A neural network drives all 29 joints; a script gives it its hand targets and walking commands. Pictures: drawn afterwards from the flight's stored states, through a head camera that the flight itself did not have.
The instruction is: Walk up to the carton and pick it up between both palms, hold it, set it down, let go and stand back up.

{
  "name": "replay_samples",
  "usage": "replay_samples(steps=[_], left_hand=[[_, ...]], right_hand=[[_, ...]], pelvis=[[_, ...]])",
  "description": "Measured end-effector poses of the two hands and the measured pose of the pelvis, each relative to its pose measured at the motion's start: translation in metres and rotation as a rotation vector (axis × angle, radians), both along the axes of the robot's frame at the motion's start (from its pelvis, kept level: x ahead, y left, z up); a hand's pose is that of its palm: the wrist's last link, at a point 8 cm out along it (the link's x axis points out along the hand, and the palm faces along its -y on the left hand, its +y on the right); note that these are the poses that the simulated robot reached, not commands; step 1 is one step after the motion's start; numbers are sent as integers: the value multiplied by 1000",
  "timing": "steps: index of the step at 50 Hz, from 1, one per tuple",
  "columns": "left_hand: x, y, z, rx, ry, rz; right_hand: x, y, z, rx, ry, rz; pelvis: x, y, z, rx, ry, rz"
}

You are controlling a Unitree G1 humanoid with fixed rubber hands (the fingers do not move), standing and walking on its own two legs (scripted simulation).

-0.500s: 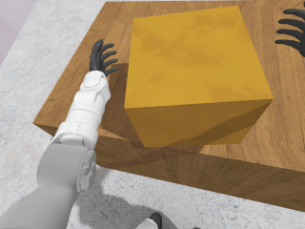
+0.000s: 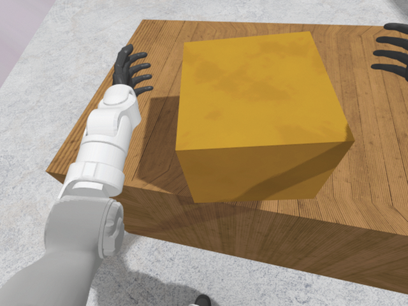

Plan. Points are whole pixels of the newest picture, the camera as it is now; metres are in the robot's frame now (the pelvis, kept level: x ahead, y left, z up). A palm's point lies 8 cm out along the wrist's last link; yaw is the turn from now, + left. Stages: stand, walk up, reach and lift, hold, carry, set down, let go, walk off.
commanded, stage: set down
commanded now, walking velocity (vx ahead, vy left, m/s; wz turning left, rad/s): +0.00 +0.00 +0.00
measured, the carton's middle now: (249, 121) +0.52 +0.04 +0.01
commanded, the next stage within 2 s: none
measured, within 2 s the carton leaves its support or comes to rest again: neither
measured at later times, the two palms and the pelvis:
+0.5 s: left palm (131, 129) +0.39 +0.24 +0.11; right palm out of the picture +0.47 -0.25 +0.12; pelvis +0.00 +0.00 +0.01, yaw -1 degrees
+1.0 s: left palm (137, 169) +0.33 +0.23 +0.07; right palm out of the picture +0.39 -0.28 +0.07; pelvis +0.02 +0.00 +0.01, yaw -1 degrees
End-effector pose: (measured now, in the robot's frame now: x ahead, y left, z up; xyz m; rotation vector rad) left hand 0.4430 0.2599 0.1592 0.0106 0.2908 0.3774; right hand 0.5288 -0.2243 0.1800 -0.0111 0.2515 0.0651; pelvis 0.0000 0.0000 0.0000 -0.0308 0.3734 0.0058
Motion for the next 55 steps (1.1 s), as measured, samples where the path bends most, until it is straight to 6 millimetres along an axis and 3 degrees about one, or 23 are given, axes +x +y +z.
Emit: replay_samples(steps=[15,30,40,55], left_hand=[[-37,-9,-36,-28,25,-2],[-66,-14,-53,-28,14,13],[-90,-22,-76,-9,16,-17],[-116,-33,-97,3,0,-23]], right_hand=[[-40,-11,-48,-23,28,35],[-75,-31,-67,-44,35,40],[-108,-46,-96,-52,47,29],[-155,-62,-115,-63,31,29]], pelvis=[[-3,2,5,9,-68,-9],[3,-1,8,21,-133,-19],[12,-1,9,20,-183,-11],[19,-1,9,24,-217,-28]])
